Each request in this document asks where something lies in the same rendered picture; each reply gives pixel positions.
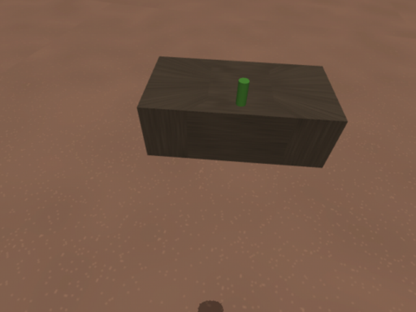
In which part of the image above can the can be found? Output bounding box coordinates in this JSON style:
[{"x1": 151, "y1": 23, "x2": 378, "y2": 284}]
[{"x1": 236, "y1": 78, "x2": 250, "y2": 107}]

